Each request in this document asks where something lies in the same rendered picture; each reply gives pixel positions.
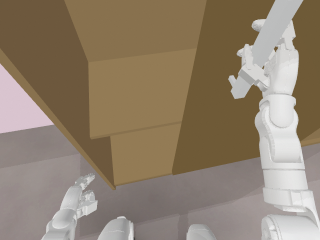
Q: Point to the robot thigh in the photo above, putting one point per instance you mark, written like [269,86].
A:
[199,232]
[118,229]

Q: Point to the right robot upper arm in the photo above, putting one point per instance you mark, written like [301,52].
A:
[289,227]

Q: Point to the robot left forearm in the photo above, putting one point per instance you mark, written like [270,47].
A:
[62,226]

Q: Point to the handle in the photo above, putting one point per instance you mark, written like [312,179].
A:
[273,28]

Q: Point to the left robot thigh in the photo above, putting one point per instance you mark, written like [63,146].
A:
[118,229]

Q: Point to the robot right forearm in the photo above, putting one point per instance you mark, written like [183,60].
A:
[281,157]

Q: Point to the left robot hand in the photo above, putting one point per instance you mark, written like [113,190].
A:
[75,199]

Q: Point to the wardrobe door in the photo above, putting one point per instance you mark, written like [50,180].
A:
[314,135]
[216,128]

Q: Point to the right robot hand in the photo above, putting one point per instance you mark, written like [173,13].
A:
[281,66]

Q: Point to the right robot thigh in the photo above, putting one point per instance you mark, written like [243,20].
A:
[199,232]

